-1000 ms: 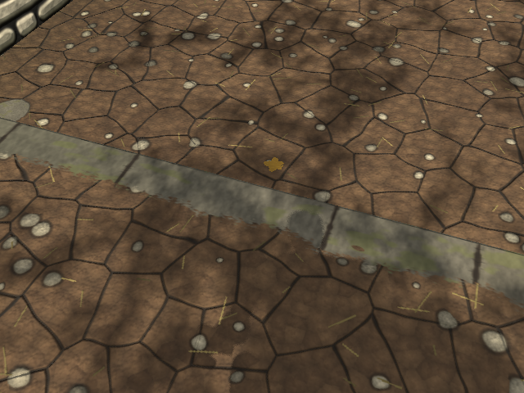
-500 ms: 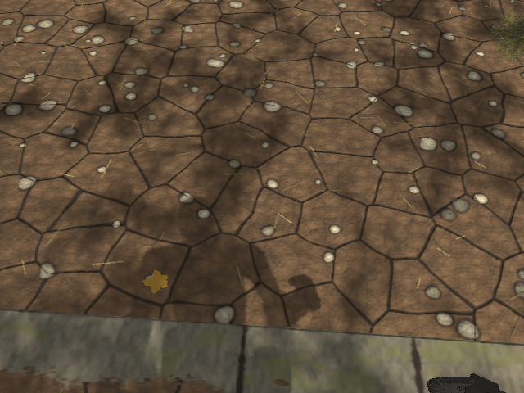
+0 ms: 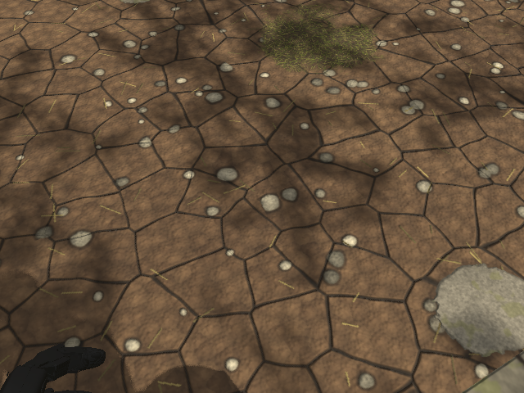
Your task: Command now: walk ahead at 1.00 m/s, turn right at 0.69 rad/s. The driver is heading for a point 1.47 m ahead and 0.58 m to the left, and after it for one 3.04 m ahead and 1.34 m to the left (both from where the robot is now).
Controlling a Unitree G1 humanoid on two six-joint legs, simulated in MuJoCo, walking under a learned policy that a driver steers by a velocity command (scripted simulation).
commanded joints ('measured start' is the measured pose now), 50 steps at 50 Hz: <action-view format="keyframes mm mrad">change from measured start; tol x32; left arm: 1 -79 -48 -41 -94 5 -15 -24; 8 447 149 29 113 46 -47 54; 50 30 68 -27 -89 -13 -82 78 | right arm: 1 -83 -39 16 -61 -5 -36 5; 50 -108 -201 -77 -142 19 32 1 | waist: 1 71 90 145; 10 224 -6 -425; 20 34 -1 125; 50 52 121 -85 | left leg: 1 -223 207 -23 -235 542 81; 6 -36 273 -30 126 1392 137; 8 -295 193 -82 725 885 142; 9 -635 19 -153 1179 -132 109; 10 -728 19 -289 1262 -49 135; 22 -731 123 -144 694 427 133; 29 -197 -97 -13 463 283 246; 33 324 240 -1011 34 -62 553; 40 -424 24 -611 -145 161 381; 50 -127 6 -625 170 819 205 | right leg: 1 151 8 -24 -254 125 -25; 7 792 144 -41 -561 -44 -107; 9 1323 -357 623 -618 -280 -160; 14 702 -208 271 -932 -168 -59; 24 701 -86 -247 -1044 479 74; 29 833 -170 -242 -465 1260 100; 30 709 -168 -209 -139 1102 81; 32 54 141 -93 615 -416 134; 50 570 88 61 -614 61 126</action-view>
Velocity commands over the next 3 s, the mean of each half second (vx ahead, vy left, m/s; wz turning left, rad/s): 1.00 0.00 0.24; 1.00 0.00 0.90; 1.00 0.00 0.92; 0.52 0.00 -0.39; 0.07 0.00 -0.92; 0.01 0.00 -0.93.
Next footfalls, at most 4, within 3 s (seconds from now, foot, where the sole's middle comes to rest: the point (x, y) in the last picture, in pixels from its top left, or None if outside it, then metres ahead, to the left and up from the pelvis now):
0.16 right None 0.34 -0.08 -0.77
0.62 left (220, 298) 0.76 0.10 -0.77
1.04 right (207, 178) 1.22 0.14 -0.77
1.52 left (77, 166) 1.30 0.59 -0.77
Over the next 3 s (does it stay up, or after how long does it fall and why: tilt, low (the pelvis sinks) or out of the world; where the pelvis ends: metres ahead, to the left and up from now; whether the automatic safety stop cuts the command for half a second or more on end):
stays up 1.45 0.86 0.00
